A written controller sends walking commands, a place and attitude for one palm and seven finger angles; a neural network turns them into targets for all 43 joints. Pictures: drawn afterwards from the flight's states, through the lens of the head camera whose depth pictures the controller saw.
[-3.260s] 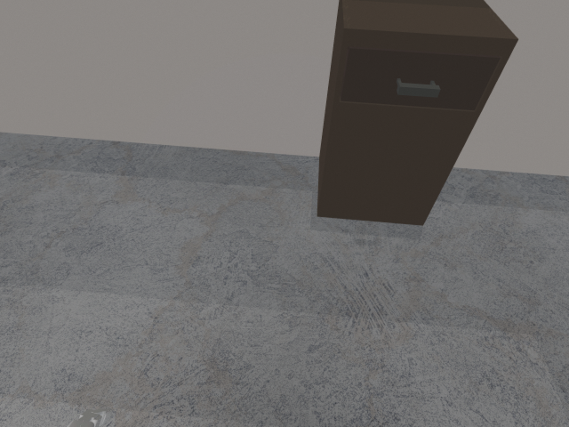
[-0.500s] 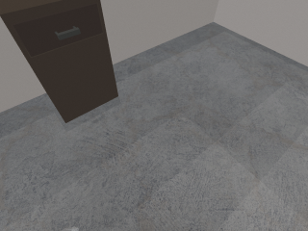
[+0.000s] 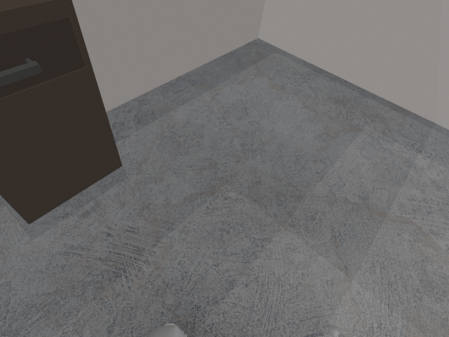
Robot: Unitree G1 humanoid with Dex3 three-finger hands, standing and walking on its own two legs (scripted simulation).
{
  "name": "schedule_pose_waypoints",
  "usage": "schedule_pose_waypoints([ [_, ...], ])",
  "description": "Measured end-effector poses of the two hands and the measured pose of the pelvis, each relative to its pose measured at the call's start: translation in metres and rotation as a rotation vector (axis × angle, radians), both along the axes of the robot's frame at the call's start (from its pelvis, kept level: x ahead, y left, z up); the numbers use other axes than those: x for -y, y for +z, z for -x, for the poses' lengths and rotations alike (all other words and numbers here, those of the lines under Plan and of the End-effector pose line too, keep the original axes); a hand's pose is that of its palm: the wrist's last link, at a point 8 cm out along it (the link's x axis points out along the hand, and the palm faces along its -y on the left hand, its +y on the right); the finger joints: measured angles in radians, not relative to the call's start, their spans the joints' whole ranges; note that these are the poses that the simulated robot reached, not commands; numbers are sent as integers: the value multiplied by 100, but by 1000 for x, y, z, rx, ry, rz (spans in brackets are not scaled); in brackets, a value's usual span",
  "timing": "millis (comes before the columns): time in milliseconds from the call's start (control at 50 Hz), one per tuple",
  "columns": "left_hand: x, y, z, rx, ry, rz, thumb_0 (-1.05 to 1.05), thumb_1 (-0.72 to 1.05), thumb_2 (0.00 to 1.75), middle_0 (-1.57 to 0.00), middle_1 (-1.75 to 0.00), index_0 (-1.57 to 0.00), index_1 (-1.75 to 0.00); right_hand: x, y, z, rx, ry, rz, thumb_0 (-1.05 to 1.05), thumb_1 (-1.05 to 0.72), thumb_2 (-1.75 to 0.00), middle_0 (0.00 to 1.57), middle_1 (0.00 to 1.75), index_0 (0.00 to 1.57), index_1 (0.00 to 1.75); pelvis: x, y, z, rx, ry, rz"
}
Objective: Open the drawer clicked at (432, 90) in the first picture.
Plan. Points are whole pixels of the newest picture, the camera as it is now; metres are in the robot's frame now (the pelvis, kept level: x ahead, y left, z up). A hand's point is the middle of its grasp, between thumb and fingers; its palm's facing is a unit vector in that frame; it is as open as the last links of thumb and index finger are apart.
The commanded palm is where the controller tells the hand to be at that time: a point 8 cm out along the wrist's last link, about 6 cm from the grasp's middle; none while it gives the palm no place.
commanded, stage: walk to a spot facing it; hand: left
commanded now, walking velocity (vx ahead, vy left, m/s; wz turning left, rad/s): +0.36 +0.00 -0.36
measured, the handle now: (14, 70) +0.79 +0.71 -0.04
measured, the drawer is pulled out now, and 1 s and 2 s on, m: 0.00 0.00 0.00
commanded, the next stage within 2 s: turn to face it in 0.80 s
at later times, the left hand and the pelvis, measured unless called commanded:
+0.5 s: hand (189, 231) +0.37 +0.10 -0.16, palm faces -0.27 -0.95 -0.16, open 7.4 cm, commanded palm none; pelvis +0.21 -0.03 +0.00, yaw -12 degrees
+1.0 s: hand (181, 213) +0.43 +0.13 -0.18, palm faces -0.16 -0.98 -0.14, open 7.3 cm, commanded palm none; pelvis +0.43 -0.04 +0.01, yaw -15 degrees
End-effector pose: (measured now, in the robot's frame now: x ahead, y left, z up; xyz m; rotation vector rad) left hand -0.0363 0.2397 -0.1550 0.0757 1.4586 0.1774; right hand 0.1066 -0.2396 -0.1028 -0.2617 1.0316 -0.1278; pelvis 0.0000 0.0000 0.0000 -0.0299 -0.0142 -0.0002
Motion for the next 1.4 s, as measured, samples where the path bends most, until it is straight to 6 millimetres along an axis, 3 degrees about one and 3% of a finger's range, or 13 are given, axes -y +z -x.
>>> schedule_pose_waypoints([
  [120,-22,22,-97,102,-76,-10,1,91,90,-20,-30,-20,-30,-22,5,18,-103,-139,-23,0,-93,-89,20,30,20,30,-15,20,-44,0,-56,-9],
  [240,-16,36,-196,195,-150,-7,0,91,90,-19,-30,-19,-30,-28,1,51,-266,-265,-49,0,-94,-89,20,30,20,30,-19,27,-91,-10,-105,-24],
  [420,46,35,-345,253,-329,30,0,91,90,-19,-30,-19,-30,-46,-10,77,-496,-441,-151,1,-92,-89,20,30,20,30,7,18,-170,-10,-181,-40],
  [500,86,26,-413,322,-395,34,0,91,90,-19,-30,-20,-30,-42,-22,68,-590,-494,-206,1,-91,-89,20,30,20,30,33,2,-212,-12,-207,-37],
  [540,99,21,-436,364,-391,29,0,91,90,-20,-30,-20,-30,-33,-29,51,-611,-501,-224,1,-91,-89,20,30,20,30,47,-5,-228,-7,-216,-36],
  [620,108,27,-445,330,-365,19,0,91,90,-20,-30,-20,-30,3,-31,-23,-498,-476,-193,1,-91,-89,20,30,20,30,60,5,-258,4,-232,-27],
  [780,80,42,-458,229,-321,-55,-2,94,90,-20,-30,-20,-30,64,-11,-204,-148,-381,-109,1,-93,-89,19,30,20,30,67,22,-323,-10,-246,-14],
  [860,72,33,-460,162,-284,-33,-1,93,90,-20,-30,-20,-30,73,-1,-277,-64,-318,-80,1,-93,-90,19,30,19,30,61,21,-359,-3,-247,1],
  [960,60,9,-467,52,-238,9,0,92,90,-20,-30,-20,-30,65,1,-352,-3,-265,-34,1,-92,-90,19,30,19,30,48,7,-411,12,-252,17],
  [1020,56,4,-482,5,-245,17,0,91,90,-20,-30,-20,-30,53,0,-369,-8,-270,-29,1,-92,-90,19,30,20,30,42,6,-431,20,-258,3],
  [1100,57,12,-520,42,-249,21,0,91,90,-20,-30,-20,-30,36,-2,-362,-95,-306,-50,0,-92,-89,20,30,20,30,37,15,-449,10,-232,-2],
  [1260,65,30,-599,211,-217,-14,0,92,90,-20,-30,-20,-30,39,-8,-336,-273,-315,-71,0,-94,-89,20,30,20,30,43,21,-466,-15,-151,-14],
  [1400,82,48,-638,334,-191,-68,0,91,90,-20,-30,-20,-30,59,-23,-337,-324,-284,-112,1,-92,-89,20,30,20,30,67,17,-470,-25,-68,-26],
])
